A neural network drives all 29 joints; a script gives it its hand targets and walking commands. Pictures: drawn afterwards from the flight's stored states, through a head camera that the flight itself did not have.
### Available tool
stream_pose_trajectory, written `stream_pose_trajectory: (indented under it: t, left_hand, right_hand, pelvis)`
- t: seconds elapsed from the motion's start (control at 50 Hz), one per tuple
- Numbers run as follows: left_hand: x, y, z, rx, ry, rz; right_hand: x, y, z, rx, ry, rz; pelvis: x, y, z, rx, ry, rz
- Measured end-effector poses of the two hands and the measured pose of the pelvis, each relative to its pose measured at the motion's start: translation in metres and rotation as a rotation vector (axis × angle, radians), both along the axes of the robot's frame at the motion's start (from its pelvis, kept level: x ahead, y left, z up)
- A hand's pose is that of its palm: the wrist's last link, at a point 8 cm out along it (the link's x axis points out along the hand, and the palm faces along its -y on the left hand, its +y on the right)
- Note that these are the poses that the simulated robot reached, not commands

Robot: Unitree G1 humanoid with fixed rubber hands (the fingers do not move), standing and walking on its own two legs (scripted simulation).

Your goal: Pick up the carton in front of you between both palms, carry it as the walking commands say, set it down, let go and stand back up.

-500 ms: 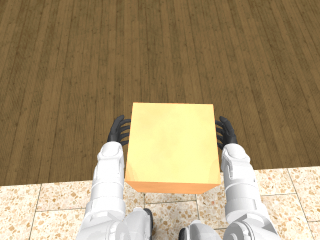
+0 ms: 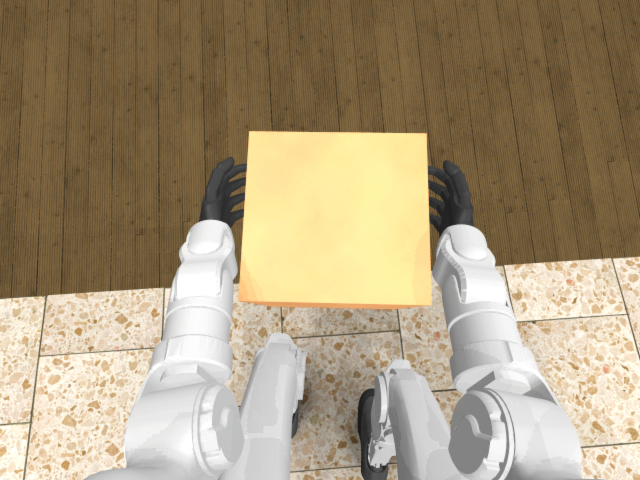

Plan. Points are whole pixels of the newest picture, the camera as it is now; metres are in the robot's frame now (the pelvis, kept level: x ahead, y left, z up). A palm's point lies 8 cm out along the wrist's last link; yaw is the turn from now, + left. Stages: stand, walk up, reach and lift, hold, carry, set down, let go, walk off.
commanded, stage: set down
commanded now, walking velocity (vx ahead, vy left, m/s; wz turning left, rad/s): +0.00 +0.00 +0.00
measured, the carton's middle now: (334, 236) +0.42 +0.05 -0.14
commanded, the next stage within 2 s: none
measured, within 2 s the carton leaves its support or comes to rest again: neither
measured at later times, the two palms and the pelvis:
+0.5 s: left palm (228, 234) +0.44 +0.23 -0.23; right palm (404, 228) +0.48 -0.07 -0.23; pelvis -0.02 +0.00 -0.12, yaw -2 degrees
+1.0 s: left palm (230, 241) +0.46 +0.25 -0.37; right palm (375, 233) +0.51 -0.04 -0.37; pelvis -0.03 +0.00 -0.21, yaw -2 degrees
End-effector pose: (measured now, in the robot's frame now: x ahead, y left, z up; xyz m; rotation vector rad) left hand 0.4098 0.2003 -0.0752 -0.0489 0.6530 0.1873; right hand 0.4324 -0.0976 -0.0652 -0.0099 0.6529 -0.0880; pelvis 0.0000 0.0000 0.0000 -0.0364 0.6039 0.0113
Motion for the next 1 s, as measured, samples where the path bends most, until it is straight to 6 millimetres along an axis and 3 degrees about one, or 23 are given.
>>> stream_pose_trajectory:
  t: [0.14,0.36,0.9,1.0]
  left_hand:
    - [0.014,0.001,-0.042,0.003,0.005,0.002]
    - [0.021,0.017,-0.117,0.006,0.019,0.047]
    - [0.043,0.042,-0.279,0.033,0.086,0.084]
    - [0.049,0.054,-0.293,0.048,0.093,0.091]
  right_hand:
    - [0.014,0.001,-0.045,0.001,0.005,0.004]
    - [0.032,0.018,-0.121,0.004,0.017,0.047]
    - [0.071,0.044,-0.288,-0.022,0.076,0.135]
    - [0.076,0.056,-0.309,-0.023,0.074,0.157]
  pelvis:
    - [-0.003,0.003,-0.034,-0.002,0.081,-0.017]
    - [-0.010,0.004,-0.088,-0.007,0.164,-0.026]
    - [-0.033,0.000,-0.200,0.004,0.152,-0.046]
    - [-0.033,-0.001,-0.215,0.008,0.129,-0.042]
